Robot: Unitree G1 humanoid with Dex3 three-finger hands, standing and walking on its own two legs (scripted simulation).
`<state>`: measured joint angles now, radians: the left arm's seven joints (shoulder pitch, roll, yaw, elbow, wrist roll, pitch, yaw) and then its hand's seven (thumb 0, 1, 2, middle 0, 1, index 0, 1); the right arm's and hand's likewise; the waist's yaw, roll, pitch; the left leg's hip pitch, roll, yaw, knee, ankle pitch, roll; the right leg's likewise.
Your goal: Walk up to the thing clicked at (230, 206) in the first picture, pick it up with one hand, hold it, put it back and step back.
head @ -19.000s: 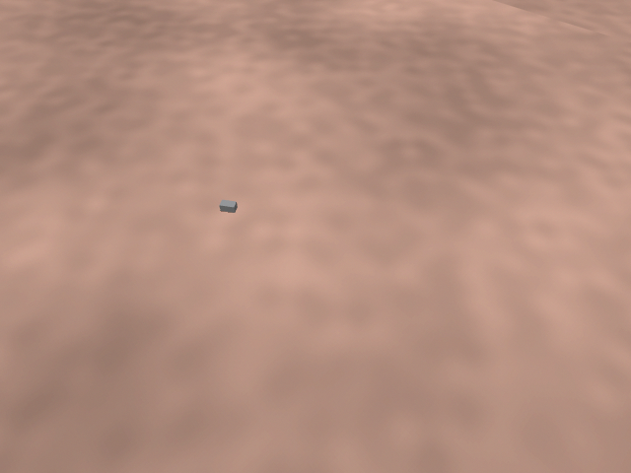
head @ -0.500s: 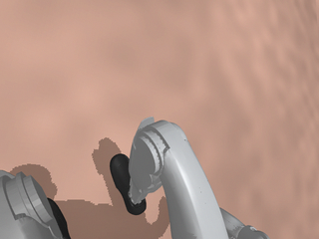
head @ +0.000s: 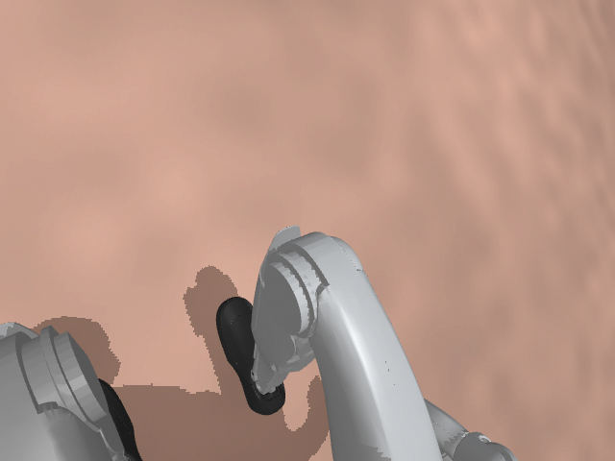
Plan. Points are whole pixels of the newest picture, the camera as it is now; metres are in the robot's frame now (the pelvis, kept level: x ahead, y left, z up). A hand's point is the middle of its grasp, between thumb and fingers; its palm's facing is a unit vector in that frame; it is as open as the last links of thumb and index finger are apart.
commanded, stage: close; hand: left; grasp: from above
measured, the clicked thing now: out of the picture +0.45 +0.31 -0.29
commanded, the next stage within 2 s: settle in 0.34 s
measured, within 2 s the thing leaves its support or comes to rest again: leaves its support in 0.78 s
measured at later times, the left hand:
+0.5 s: hand out of the picture +0.44 +0.31 -0.26, palm faces -0.42 -0.17 -0.89, open 7.1 cm
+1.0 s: hand out of the picture +0.44 +0.34 -0.20, palm faces -0.38 -0.15 -0.91, open 6.8 cm
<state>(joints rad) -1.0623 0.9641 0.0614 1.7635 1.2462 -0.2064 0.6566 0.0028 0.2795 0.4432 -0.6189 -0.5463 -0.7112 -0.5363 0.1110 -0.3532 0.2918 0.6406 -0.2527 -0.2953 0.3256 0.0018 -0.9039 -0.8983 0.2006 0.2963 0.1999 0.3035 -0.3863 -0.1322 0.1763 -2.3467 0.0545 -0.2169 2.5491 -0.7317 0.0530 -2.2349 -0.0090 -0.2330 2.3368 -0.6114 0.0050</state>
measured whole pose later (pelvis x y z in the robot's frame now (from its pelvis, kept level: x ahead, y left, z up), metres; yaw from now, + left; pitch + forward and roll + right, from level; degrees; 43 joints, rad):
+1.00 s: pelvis +0.01 +0.00 +0.00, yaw +2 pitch +32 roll -13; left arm -0.95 0.83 0.11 1.52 1.23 -0.17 0.52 0.03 0.45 0.13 -1.00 -0.16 -1.03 -0.15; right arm 0.16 -0.33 0.16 0.71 -0.20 -0.23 0.32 0.00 -0.92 -0.90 0.20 0.30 0.20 0.30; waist -0.31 -0.04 0.02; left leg -2.37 0.04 -0.16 2.52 -0.73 0.05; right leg -2.27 -0.03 -0.19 2.35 -0.64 0.00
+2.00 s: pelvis +0.00 +0.00 +0.11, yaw +10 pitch +35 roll -6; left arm -0.70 0.60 -0.02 1.00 1.08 -0.12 0.15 0.01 0.47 0.08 -1.05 -0.07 -1.07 -0.07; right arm 0.19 -0.29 -0.03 0.67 -0.03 -0.01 0.11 0.00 -0.92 -0.91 0.20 0.30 0.20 0.30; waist -0.13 0.05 -0.18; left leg -2.08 0.02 -0.04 2.13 -0.67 0.05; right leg -2.04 -0.04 -0.08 2.05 -0.62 0.00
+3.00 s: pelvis +0.06 +0.01 +0.41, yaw +12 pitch +13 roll -1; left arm -0.37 0.39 -0.19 0.86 0.96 0.05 0.16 0.01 0.47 0.07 -1.05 -0.08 -1.06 -0.08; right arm 0.27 -0.24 -0.04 0.75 0.05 -0.02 -0.06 0.01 -0.90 -0.90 0.20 0.30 0.20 0.30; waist -0.07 0.04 -0.11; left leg -0.78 0.03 0.03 0.98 -0.43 0.02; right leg -0.78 0.00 -0.02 0.93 -0.39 0.00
